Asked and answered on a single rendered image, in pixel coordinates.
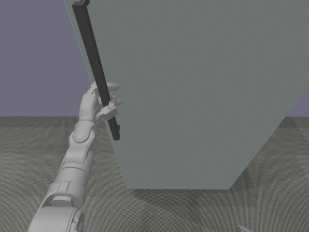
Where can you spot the fridge door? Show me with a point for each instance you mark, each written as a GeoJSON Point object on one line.
{"type": "Point", "coordinates": [203, 83]}

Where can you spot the robot left forearm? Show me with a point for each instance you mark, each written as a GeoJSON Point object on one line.
{"type": "Point", "coordinates": [69, 187]}

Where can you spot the left robot upper arm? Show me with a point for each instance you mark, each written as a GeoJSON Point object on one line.
{"type": "Point", "coordinates": [58, 219]}

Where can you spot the left robot hand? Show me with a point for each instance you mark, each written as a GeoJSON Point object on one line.
{"type": "Point", "coordinates": [91, 107]}

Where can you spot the handle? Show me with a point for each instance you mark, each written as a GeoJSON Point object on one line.
{"type": "Point", "coordinates": [85, 27]}

